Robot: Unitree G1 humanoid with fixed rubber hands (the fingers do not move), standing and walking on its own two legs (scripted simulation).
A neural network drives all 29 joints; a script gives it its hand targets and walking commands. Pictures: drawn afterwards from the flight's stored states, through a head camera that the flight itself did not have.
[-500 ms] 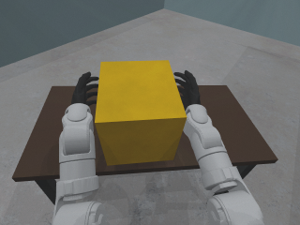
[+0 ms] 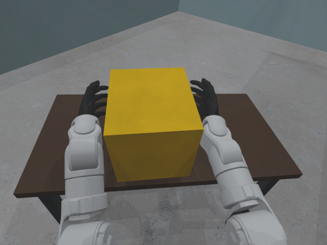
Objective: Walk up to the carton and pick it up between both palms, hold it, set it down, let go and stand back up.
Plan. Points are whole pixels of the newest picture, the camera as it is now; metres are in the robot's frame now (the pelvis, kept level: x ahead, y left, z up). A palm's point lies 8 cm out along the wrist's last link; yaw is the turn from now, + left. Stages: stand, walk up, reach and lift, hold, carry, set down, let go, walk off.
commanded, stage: hold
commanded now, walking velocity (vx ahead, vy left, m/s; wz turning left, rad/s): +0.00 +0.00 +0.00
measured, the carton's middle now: (151, 124) +0.37 +0.01 +0.13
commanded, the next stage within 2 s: none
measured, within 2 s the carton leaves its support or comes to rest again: neither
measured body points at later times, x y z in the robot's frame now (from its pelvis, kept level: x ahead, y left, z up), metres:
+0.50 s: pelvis +0.00 +0.00 +0.00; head -0.03 +0.03 +0.45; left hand +0.37 +0.15 +0.17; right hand +0.37 -0.13 +0.18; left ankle +0.04 +0.11 -0.75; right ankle +0.03 -0.11 -0.75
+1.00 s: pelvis +0.00 +0.00 +0.00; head -0.03 +0.03 +0.45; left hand +0.37 +0.15 +0.17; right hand +0.37 -0.13 +0.18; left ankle +0.04 +0.11 -0.75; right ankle +0.03 -0.11 -0.75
